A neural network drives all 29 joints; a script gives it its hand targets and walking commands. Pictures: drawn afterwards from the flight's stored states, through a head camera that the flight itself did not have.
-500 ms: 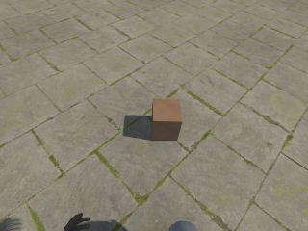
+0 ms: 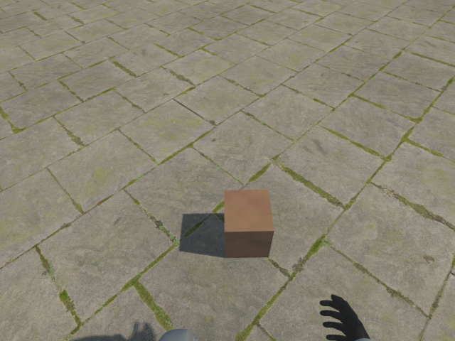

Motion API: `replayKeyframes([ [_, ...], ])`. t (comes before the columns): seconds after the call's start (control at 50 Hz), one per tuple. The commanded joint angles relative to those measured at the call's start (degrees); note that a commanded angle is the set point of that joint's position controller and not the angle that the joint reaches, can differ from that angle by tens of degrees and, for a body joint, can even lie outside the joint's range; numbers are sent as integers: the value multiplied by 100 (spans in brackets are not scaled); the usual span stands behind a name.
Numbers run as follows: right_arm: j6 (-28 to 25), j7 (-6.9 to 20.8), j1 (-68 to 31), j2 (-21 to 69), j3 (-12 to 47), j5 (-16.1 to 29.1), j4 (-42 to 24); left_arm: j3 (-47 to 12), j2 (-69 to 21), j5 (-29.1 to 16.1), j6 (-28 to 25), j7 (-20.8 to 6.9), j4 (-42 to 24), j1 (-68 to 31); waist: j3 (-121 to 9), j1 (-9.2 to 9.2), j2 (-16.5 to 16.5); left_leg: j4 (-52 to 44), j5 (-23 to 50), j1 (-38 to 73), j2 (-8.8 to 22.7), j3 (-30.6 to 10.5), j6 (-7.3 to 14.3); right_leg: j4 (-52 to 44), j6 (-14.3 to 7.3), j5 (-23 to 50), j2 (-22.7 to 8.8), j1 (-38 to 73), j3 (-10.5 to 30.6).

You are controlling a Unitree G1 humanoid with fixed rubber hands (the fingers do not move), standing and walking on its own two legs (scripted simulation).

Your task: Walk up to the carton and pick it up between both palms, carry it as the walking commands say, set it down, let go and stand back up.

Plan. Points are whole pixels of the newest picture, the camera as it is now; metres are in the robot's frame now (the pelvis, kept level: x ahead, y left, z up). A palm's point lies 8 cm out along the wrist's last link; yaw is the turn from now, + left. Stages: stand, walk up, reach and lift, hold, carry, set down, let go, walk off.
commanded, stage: walk up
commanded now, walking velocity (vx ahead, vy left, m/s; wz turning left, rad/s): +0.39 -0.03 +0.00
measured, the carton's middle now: (246, 224) +0.70 -0.06 -0.64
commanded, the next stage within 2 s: none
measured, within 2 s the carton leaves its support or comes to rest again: neither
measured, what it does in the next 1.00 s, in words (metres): walks ahead: left foot, then right foot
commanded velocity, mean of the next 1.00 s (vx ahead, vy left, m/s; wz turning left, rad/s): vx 0.18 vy -0.15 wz -0.01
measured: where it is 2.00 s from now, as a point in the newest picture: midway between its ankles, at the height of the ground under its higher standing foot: outside the picture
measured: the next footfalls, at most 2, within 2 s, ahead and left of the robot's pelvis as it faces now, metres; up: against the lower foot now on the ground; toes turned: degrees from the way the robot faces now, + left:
left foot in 0.10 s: +0.18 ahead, +0.15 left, +0.00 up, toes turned +6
right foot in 0.46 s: +0.26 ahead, -0.10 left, +0.00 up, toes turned -2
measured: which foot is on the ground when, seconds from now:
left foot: up 0.00-0.08, down 0.10-0.46, up 0.48-0.88, down 0.90-1.00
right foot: down 0.00-0.12, up 0.14-0.44, down 0.46-0.92, up 0.94-1.00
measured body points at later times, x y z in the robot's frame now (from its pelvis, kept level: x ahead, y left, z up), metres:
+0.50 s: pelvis +0.18 -0.01 +0.00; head +0.22 -0.03 +0.44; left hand +0.30 +0.22 -0.12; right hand +0.21 -0.25 -0.14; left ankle +0.14 +0.14 -0.72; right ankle +0.22 -0.10 -0.73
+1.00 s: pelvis +0.24 -0.01 +0.00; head +0.27 +0.00 +0.45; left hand +0.30 +0.23 -0.14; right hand +0.37 -0.25 -0.12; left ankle +0.23 +0.12 -0.73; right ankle +0.21 -0.11 -0.69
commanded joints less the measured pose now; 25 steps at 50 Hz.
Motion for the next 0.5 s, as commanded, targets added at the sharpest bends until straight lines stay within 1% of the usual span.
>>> replayKeyframes([
  [0.0, -87, 148, -833, -471, -215, 5, -346, 344, 1064, 121, -137, 155, 235, 262, 887, 501, -1050, -1354, 656, -938, 151, 296, -53, -1739, -543, 4531, -1570, 393, 1065],
  [0.02, -98, 133, -694, -439, -188, 32, -295, 355, 1074, 108, -90, 161, 246, 259, 690, 429, -1188, -1776, 652, -548, 30, 457, -3, -1470, -501, 4999, -1488, 456, 902],
  [0.04, -117, 86, -267, -446, -179, 62, -193, 370, 1090, 53, -9, 160, 226, 76, 307, 224, -1430, -2276, 663, 182, -180, 731, 101, -912, -377, 5540, -1142, 372, 472],
  [0.06, -136, -63, 792, -566, -282, 54, 139, 426, 1124, -43, 65, 144, 192, -141, -271, -167, -1437, -2896, 1388, 1310, -397, 958, 119, 118, -266, 5481, -719, 195, 170],
  [0.08, -218, -173, 1683, -1017, -463, 6, 420, 413, 1007, -74, 57, 124, 142, -210, -904, -544, -920, -3185, 2182, 2854, -44, 584, 215, 1174, -36, 4884, -532, -618, 117],
  [0.1, -244, -264, 2586, -1660, -677, -118, 608, 356, 682, -80, 14, 96, 0, -152, -1498, -798, 506, -3324, 3375, 4281, 1557, -1309, 570, 2731, 281, 2213, -144, -2118, -44],
  [0.12, -196, -303, 3072, -2094, -812, -7, 564, 399, 572, -100, 1, 77, -248, -222, -1525, -740, 1731, -3892, 5099, 4559, 3040, -3724, 1183, 3862, 433, -882, 429, -3187, 142],
  [0.14, -177, -310, 2770, -1833, -749, 109, 389, 474, 758, -126, 59, 109, -197, -516, -1246, -669, 1162, -3848, 5401, 4013, 2872, -3362, 1499, 4350, 450, -947, 14, -3216, 629],
  [0.16, -202, -343, 2379, -1515, -645, 113, 295, 435, 688, -86, 90, 103, -174, -676, -995, -570, 632, -3674, 5692, 3753, 2602, -2729, 1558, 4427, 459, -651, -148, -3413, 562],
  [0.18, -230, -367, 1988, -1216, -558, 77, 186, 392, 597, -8, 118, 73, -159, -825, -863, -463, 343, -3647, 5547, 3437, 2302, -2132, 1501, 4381, 515, -327, -332, -3480, 542],
  [0.2, -256, -381, 1669, -999, -482, 57, 102, 362, 512, 65, 166, 19, -127, -799, -798, -337, 491, -3781, 5037, 3020, 2129, -1730, 1380, 4168, 563, -51, -447, -3327, 527],
  [0.22, -262, -395, 1493, -910, -445, 28, 46, 349, 470, 113, 218, -42, -123, -785, -848, -228, 595, -3850, 4726, 2722, 1997, -1408, 1252, 3777, 608, 73, -500, -3093, 480],
  [0.24, -251, -378, 1454, -889, -434, -3, 18, 324, 415, 151, 268, -91, -121, -842, -817, -165, 694, -3897, 4634, 2474, 1881, -1209, 1153, 3368, 624, 119, -481, -2957, 348],
  [0.28, -217, -362, 1442, -987, -499, -26, -77, 262, 384, 159, 327, -168, -237, -1101, -696, -134, 824, -4049, 4313, 2246, 1890, -1035, 1059, 2385, 656, 105, -557, -2869, 215],
  [0.32, -170, -363, 1317, -1117, -608, -31, -183, 193, 377, 142, 308, -237, -276, -1365, -657, -108, 1090, -4146, 3650, 2007, 1896, -844, 1003, 1305, 659, 243, -661, -2499, 114],
  [0.34, -139, -356, 1280, -1153, -652, -44, -208, 174, 375, 131, 294, -264, -234, -1365, -709, -77, 1201, -4141, 3310, 1891, 1834, -769, 979, 938, 650, 391, -624, -2176, 9],
  [0.36, -103, -344, 1196, -1204, -702, -35, -242, 162, 403, 112, 282, -275, -189, -1257, -682, 0, 1359, -4134, 2937, 1697, 1772, -646, 918, 528, 599, 597, -607, -1816, -46],
  [0.38, -71, -329, 1167, -1225, -721, -27, -249, 148, 441, 86, 260, -277, -107, -1108, -752, 91, 1216, -3976, 2563, 1598, 1587, -446, 808, -71, 545, 1031, -526, -1400, -119],
  [0.4, -26, -311, 1169, -1200, -724, -12, -252, 150, 500, 61, 227, -264, 3, -853, -876, 190, 1113, -3684, 2185, 1503, 1365, -243, 645, -758, 505, 1482, -425, -868, -225],
  [0.42, -9, -303, 1315, -976, -657, -27, -244, 225, 609, 85, 176, -222, 175, -592, -1109, 266, 762, -3212, 1638, 1262, 1117, -186, 477, -1034, 400, 1628, -396, -234, -133],
  [0.44, 1, -277, 1474, -687, -591, -49, -339, 374, 886, 121, 116, -196, 329, -221, -1423, 425, -340, -2238, 562, 723, 666, 88, 285, -1256, 287, 1386, -996, 422, 595],
  [0.46, 55, -260, 1267, -381, -465, -55, -597, 497, 1364, 156, 125, -161, 358, 21, -1108, 595, -1855, -850, -1113, -428, -102, 294, 26, -1767, 24, 1410, -1939, 544, 2269],
  [0.48, 151, -279, 1204, -480, -460, 8, -627, 455, 1460, 170, 187, -114, 337, -1, -912, 506, -1725, -288, -1491, -666, -68, 23, 74, -1820, -359, 1238, -2100, 407, 2674],
])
